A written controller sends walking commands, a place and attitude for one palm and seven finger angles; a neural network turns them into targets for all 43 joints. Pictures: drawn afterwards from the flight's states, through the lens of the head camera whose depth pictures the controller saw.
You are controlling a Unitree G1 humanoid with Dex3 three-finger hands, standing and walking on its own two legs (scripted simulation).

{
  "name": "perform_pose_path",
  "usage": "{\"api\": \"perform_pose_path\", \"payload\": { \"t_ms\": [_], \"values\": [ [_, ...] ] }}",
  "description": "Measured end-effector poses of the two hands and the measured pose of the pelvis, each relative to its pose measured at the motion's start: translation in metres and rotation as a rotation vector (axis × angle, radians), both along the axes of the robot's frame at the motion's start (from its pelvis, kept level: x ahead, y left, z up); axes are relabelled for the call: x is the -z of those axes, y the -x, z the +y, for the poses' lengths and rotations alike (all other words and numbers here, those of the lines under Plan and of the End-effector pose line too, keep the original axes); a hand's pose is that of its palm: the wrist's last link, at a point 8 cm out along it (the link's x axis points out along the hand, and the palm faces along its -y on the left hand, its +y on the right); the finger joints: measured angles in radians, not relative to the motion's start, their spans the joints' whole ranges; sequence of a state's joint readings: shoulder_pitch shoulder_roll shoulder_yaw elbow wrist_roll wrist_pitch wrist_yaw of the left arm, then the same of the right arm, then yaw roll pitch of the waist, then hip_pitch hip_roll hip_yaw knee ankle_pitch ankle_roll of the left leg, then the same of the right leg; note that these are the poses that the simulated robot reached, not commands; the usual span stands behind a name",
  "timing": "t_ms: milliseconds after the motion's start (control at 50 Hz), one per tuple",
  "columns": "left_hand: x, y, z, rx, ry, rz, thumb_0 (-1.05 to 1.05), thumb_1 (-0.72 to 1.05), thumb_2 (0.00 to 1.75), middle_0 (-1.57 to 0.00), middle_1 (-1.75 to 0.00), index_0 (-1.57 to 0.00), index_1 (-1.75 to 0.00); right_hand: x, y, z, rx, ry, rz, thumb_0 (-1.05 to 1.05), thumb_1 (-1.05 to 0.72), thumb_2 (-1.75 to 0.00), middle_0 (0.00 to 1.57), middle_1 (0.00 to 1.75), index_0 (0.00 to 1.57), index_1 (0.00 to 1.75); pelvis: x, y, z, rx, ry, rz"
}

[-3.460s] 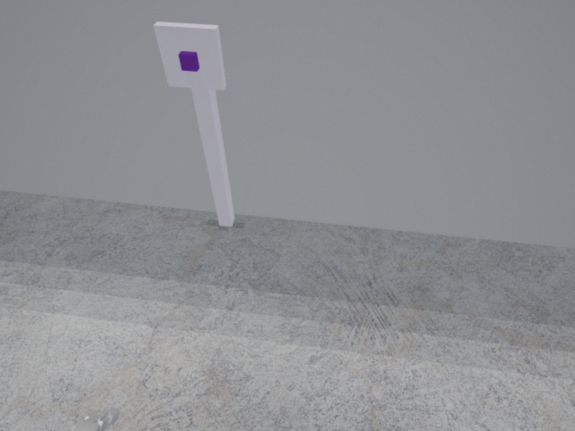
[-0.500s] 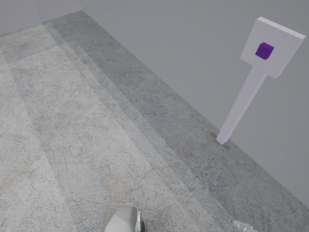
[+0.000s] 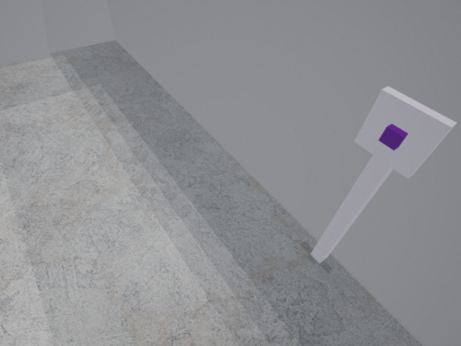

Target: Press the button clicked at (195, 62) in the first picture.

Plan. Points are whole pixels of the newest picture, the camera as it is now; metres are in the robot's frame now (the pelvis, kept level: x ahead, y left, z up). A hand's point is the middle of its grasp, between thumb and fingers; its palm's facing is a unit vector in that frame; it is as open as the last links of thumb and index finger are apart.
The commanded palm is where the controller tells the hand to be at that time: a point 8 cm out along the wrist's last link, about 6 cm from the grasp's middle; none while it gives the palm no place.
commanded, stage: turn to face it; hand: left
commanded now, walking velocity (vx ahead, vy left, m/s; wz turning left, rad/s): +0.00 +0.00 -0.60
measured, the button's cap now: (393, 136) +0.64 -0.38 +0.02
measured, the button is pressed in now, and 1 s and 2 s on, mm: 0 0 0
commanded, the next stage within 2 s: take the last steps up to it in 1.24 s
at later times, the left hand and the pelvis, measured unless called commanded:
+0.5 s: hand out of the picture +0.14 +0.14 -0.16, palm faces -0.21 -0.94 -0.26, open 7.4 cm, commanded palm none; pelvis +0.04 -0.04 +0.00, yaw -17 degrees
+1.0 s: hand (154, 300) +0.24 +0.18 -0.17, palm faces -0.51 -0.84 -0.19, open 7.4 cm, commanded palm none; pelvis +0.06 +0.03 +0.01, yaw -35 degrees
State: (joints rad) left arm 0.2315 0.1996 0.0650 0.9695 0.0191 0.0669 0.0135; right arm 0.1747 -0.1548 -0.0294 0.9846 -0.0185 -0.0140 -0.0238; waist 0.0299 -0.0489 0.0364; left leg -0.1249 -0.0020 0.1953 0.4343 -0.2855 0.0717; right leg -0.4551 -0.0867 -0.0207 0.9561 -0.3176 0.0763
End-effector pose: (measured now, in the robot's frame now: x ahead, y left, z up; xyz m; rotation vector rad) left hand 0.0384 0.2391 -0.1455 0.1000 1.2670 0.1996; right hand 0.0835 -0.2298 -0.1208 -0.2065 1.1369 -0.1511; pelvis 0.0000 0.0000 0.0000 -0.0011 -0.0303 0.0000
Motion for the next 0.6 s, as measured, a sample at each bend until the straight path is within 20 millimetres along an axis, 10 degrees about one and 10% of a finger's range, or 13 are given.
{"api": "perform_pose_path", "payload": {
  "t_ms": [260,600],
  "values": [
    [-0.012,-0.068,-0.053,0.193,-0.075,-0.006,0.00,0.90,0.90,-0.20,-0.30,-0.20,-0.29,0.036,0.069,-0.069,0.242,-0.043,0.204,0.00,-0.91,-0.90,0.20,0.30,0.20,0.30,0.009,-0.023,-0.049,0.162,-0.015,0.016],
    [-0.014,-0.123,-0.040,0.354,-0.064,-0.003,0.00,0.90,0.90,-0.21,-0.30,-0.20,-0.29,0.006,0.022,-0.069,0.354,0.009,0.007,0.00,-0.91,-0.90,0.20,0.30,0.20,0.30,0.001,-0.042,-0.027,0.350,-0.012,0.040]
  ]
}}
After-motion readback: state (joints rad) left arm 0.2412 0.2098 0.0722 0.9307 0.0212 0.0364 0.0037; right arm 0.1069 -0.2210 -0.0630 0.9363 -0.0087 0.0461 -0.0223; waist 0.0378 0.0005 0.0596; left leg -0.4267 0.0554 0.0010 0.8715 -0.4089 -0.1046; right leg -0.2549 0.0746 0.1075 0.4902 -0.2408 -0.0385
